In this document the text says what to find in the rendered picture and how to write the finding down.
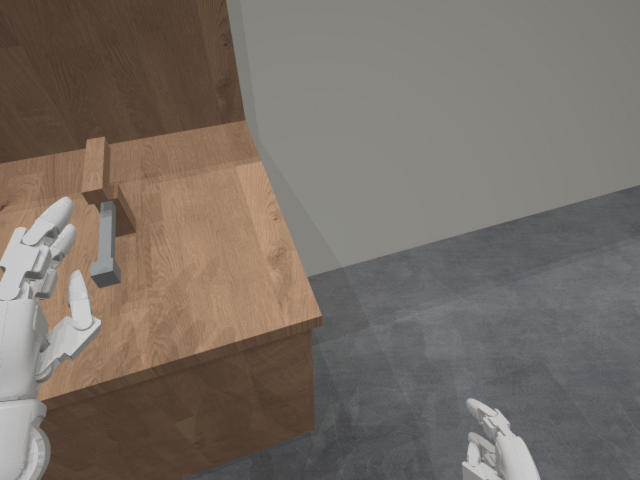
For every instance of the left robot hand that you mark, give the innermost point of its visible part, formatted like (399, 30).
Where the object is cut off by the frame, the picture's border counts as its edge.
(29, 264)

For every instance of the right robot hand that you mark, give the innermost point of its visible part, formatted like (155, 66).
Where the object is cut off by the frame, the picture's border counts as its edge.
(509, 459)

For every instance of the left robot forearm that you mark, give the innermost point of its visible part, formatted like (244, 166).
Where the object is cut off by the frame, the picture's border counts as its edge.
(24, 447)

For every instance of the tap lever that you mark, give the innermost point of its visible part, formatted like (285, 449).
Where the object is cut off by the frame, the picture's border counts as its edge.
(106, 272)

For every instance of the counter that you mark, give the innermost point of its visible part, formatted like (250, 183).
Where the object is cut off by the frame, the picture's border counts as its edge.
(205, 349)

